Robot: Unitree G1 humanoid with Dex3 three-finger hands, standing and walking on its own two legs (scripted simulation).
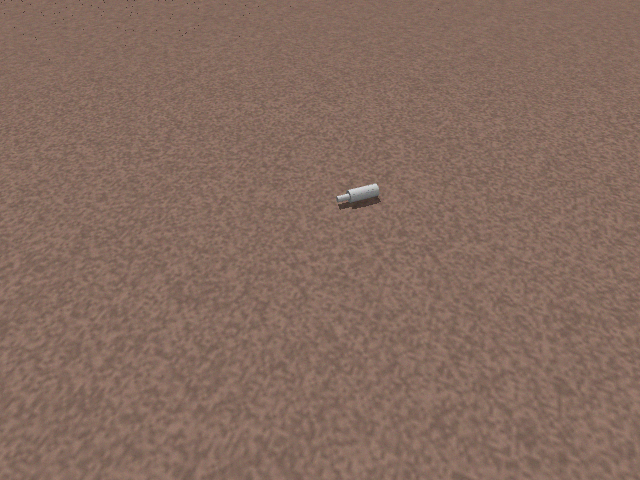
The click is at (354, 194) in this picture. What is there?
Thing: lying bottle
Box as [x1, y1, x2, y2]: [336, 183, 378, 202]
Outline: 378,187 375,183 347,190 345,194 336,196 337,201 347,199 349,202 375,196 378,195
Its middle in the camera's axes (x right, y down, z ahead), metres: +0.18 -0.20 +1.79
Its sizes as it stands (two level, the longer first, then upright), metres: 0.197 0.060 0.060
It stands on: the floor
